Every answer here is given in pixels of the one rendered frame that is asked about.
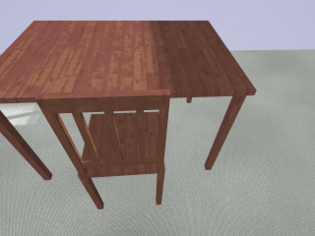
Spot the chair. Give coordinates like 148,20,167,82
34,89,170,209

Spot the table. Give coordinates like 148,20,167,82
0,21,257,181

